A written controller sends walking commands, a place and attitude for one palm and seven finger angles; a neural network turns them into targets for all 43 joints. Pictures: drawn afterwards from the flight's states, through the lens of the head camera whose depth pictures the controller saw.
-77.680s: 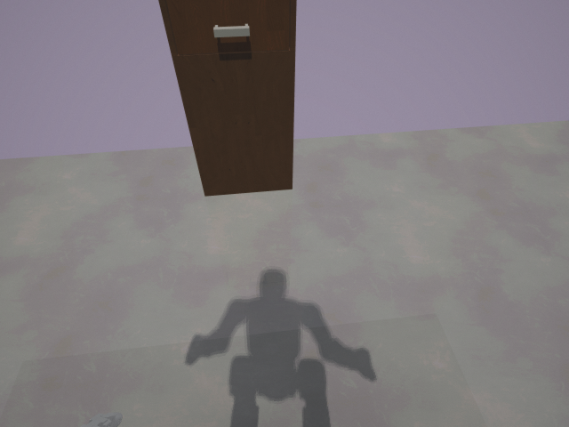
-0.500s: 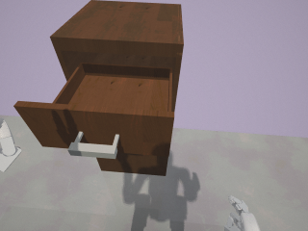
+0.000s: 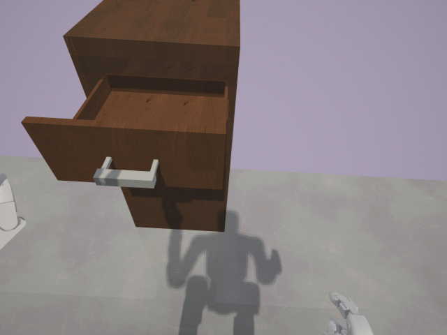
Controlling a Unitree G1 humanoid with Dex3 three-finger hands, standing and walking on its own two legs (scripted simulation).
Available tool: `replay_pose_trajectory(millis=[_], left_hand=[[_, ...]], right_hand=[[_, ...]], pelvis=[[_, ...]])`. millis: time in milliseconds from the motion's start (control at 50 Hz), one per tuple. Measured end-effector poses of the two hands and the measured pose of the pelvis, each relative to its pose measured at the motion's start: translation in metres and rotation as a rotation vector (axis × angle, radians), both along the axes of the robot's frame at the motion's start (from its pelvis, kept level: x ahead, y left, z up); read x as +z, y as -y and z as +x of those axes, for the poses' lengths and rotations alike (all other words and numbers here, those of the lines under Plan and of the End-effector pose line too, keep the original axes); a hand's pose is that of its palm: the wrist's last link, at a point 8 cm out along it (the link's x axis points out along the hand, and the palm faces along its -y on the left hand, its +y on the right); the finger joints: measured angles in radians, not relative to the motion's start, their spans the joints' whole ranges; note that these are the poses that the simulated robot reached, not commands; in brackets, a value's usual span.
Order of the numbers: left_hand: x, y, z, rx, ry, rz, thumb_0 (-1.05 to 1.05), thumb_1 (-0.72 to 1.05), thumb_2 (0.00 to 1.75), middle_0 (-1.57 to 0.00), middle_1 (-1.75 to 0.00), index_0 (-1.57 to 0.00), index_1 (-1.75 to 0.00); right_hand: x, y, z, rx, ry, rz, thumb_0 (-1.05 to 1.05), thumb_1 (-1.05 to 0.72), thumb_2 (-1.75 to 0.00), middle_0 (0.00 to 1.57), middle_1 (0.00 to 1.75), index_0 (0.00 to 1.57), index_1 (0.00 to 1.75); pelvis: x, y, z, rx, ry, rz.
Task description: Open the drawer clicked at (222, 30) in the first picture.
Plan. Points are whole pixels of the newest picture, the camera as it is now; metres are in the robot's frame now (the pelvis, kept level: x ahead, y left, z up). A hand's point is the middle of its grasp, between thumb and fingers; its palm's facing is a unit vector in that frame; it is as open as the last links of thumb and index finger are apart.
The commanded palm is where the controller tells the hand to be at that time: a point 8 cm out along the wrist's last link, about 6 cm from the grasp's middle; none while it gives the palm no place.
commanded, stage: stop stepping back and stand still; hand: left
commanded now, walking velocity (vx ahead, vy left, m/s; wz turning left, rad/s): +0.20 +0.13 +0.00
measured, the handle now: (128, 170) +0.43 +0.22 +0.04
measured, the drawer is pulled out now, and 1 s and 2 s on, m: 0.29 0.29 0.29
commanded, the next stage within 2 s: let the arm hang, fingers relaxed in 0.62 s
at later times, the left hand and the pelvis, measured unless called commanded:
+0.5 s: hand out of the picture +0.13 +0.25 +0.21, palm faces +0.48 -0.80 -0.35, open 7.5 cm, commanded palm +0.06 +0.29 +0.22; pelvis -0.06 +0.01 -0.01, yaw +2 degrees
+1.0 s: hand out of the picture +0.02 +0.18 -0.16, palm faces -0.05 -0.98 -0.19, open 7.4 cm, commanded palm none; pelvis -0.07 +0.01 -0.01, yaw +2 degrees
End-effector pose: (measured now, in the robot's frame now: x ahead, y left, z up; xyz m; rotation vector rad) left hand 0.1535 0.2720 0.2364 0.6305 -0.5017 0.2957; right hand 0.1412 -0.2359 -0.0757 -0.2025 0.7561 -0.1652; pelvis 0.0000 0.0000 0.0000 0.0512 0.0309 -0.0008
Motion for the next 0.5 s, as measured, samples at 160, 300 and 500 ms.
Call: replay_pose_trajectory(millis=[160, 300, 500], left_hand=[[-0.026, -0.025, -0.044, 0.059, -0.046, -0.104, 0.01, 0.88, 0.90, -0.21, -0.30, -0.21, -0.30], [0.002, -0.020, -0.082, 0.074, 0.114, -0.055, 0.01, 0.88, 0.90, -0.21, -0.30, -0.21, -0.30], [-0.019, -0.014, -0.063, 0.078, 0.023, -0.159, 0.01, 0.89, 0.90, -0.21, -0.30, -0.20, -0.30]], right_hand=[[0.015, -0.002, -0.021, 0.028, 0.060, -0.079, 0.01, -0.90, -0.90, 0.20, 0.30, 0.20, 0.30], [0.012, -0.026, -0.034, 0.086, 0.113, -0.016, 0.01, -0.90, -0.90, 0.20, 0.30, 0.20, 0.30], [-0.010, -0.026, -0.054, 0.076, 0.007, 0.039, 0.01, -0.90, -0.90, 0.21, 0.30, 0.21, 0.30]], pelvis=[[-0.006, -0.015, -0.037, 0.029, 0.024, -0.032], [-0.008, -0.011, -0.047, 0.037, 0.049, -0.033], [-0.008, -0.006, -0.064, 0.036, 0.034, -0.063]])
